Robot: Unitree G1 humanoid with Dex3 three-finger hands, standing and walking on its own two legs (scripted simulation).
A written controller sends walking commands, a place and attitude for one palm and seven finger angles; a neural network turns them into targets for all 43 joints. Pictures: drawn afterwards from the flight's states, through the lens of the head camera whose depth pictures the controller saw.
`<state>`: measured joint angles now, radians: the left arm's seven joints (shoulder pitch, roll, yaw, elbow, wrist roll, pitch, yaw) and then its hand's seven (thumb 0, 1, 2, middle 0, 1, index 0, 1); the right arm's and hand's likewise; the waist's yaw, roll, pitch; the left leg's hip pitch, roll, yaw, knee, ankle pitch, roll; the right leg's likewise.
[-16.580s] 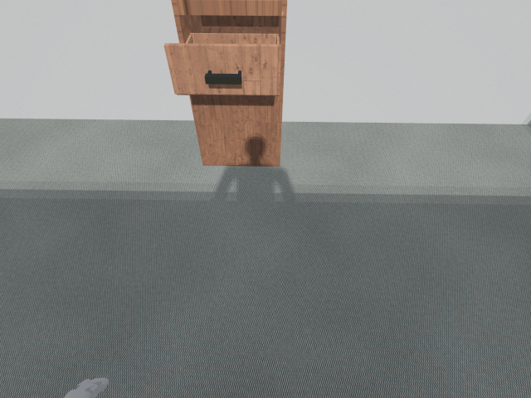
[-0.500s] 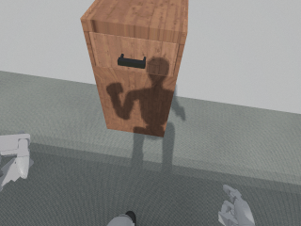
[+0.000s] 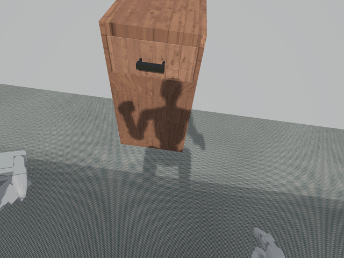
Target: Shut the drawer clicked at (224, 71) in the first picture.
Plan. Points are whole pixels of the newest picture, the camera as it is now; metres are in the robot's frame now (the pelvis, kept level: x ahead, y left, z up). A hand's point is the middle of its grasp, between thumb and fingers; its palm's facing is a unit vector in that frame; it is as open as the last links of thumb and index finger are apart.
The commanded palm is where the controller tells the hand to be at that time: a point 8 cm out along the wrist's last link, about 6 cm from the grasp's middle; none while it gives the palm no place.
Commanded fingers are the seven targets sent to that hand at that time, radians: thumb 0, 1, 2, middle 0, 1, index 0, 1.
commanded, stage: stop stepping back and stand still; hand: left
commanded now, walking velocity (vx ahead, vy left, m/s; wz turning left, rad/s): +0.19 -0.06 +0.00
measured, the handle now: (151, 64) +0.89 +0.14 -0.06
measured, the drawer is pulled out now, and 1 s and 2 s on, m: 0.00 0.00 0.00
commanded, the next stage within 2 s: let the arm hang, fingers relaxed in 0.44 s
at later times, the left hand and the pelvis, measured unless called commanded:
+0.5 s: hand (23, 203) +0.16 +0.23 +0.17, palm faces +0.41 -0.80 -0.44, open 3.2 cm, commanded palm +0.11 +0.27 +0.18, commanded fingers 0.00 0.90 0.90 -1.40 -1.60 -1.40 -1.60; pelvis -0.02 -0.01 +0.00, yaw -1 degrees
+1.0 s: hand out of the picture -0.01 +0.20 -0.16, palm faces +0.05 -0.97 -0.25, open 4.1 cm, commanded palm none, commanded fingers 0.00 0.90 0.90 -0.44 -0.56 -0.44 -0.56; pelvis -0.03 +0.00 +0.01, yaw +1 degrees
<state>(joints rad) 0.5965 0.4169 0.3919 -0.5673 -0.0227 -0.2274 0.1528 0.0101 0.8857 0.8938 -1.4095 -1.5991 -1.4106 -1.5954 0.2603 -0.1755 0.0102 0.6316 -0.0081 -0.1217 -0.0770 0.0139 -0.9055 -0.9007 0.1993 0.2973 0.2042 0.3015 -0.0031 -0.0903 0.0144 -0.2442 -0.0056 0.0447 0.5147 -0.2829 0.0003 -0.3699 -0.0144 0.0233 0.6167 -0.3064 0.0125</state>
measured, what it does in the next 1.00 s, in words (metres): stands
